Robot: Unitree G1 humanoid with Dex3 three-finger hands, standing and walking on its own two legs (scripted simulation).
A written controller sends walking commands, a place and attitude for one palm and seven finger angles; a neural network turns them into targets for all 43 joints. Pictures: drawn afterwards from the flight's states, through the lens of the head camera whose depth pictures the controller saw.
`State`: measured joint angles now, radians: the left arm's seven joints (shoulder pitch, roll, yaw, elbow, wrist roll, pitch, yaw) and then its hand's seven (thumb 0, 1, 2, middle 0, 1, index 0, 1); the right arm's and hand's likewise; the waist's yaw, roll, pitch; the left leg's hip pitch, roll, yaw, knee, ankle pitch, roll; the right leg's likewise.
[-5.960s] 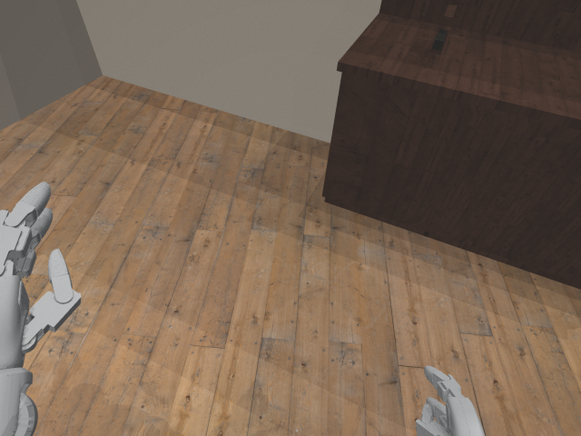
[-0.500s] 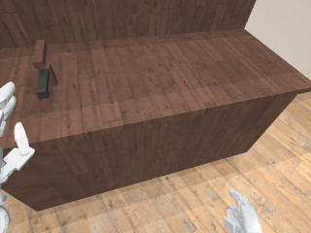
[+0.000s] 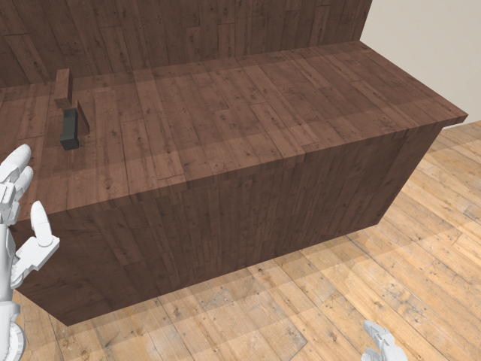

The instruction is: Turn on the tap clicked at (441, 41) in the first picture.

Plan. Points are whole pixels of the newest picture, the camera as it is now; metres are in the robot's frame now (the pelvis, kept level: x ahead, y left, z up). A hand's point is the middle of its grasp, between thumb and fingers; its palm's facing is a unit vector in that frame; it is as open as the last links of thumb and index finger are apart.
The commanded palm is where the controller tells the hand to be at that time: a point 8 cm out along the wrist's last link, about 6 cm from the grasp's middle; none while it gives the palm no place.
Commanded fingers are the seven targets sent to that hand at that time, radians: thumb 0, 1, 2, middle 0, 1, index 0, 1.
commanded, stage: come to a stop and stand still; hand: left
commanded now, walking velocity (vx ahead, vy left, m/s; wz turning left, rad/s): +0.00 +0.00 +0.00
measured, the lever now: (69, 141) +0.52 +0.41 +0.05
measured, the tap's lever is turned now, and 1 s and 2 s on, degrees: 0 0 0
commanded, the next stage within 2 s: look again from close up in 0.14 s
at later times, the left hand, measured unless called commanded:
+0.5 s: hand (54, 214) +0.25 +0.25 +0.18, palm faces +0.32 -0.90 -0.28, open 7.5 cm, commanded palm +0.19 +0.30 +0.18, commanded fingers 0.00 0.90 0.90 -0.20 -0.30 -0.20 -0.30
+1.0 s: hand (42, 193) +0.30 +0.30 +0.15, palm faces +0.43 -0.84 -0.34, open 7.4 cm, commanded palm +0.25 +0.33 +0.18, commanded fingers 0.00 0.90 0.90 -0.20 -0.30 -0.20 -0.30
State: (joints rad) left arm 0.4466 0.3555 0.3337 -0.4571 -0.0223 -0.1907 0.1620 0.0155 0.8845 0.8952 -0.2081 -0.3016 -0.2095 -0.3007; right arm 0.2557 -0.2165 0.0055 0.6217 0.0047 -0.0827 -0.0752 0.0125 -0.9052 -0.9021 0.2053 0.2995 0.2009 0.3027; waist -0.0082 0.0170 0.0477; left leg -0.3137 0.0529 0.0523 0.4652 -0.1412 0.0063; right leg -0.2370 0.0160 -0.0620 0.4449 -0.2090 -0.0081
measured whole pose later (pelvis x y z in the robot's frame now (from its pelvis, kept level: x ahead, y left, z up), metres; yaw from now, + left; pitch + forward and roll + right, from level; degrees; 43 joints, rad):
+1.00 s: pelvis +0.08 +0.05 -0.01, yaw -1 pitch +0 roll -2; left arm 0.42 0.35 0.36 -0.43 -0.03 -0.21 0.14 0.01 0.88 0.90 -0.21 -0.30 -0.21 -0.30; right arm 0.21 -0.20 0.03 0.59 0.00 -0.12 -0.04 0.01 -0.90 -0.90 0.21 0.30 0.20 0.30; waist 0.03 -0.01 0.01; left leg -0.30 -0.06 0.02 0.61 -0.31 0.09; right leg -0.21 -0.04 -0.01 0.55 -0.33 0.03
